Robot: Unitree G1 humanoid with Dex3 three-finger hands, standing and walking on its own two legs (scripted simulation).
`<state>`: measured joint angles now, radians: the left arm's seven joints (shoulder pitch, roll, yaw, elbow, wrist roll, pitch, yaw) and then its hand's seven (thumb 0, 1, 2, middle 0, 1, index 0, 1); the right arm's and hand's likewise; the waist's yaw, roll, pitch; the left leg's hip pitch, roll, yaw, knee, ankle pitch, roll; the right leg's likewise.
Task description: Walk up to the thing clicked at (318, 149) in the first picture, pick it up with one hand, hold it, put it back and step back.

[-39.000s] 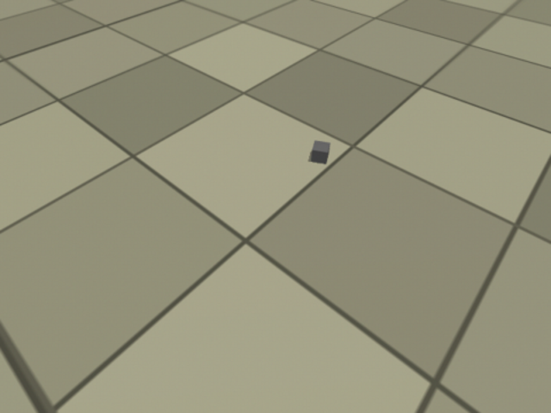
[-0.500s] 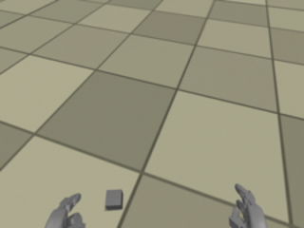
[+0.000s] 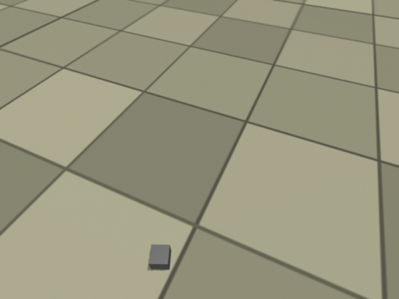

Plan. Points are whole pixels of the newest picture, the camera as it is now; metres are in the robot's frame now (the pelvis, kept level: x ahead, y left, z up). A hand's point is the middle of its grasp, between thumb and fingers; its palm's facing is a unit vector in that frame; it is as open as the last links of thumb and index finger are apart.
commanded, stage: stand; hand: left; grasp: from above
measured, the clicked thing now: (160, 257) +0.43 +0.21 -0.72
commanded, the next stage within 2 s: none
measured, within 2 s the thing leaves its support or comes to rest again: neither
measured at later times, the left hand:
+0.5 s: hand out of the picture +0.04 +0.24 -0.15, palm faces +0.04 -0.94 -0.34, open 7.4 cm
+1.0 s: hand out of the picture +0.07 +0.23 -0.14, palm faces +0.03 -0.94 -0.33, open 7.4 cm
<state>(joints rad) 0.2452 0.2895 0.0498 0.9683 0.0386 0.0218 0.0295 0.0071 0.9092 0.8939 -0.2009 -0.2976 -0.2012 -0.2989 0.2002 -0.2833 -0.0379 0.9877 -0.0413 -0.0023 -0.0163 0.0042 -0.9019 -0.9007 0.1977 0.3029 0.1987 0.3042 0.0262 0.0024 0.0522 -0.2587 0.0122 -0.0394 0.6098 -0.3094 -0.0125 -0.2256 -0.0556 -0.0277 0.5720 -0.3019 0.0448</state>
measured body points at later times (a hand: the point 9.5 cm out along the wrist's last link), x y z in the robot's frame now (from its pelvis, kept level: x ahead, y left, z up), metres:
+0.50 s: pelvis +0.00 -0.01 +0.02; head -0.01 -0.02 +0.46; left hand +0.03 +0.28 -0.12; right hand +0.06 -0.30 -0.13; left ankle +0.01 +0.13 -0.73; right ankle +0.00 -0.15 -0.73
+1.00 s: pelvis +0.00 -0.02 +0.02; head +0.01 -0.02 +0.47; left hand +0.07 +0.28 -0.12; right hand +0.07 -0.31 -0.12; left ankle +0.01 +0.13 -0.73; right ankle +0.00 -0.15 -0.73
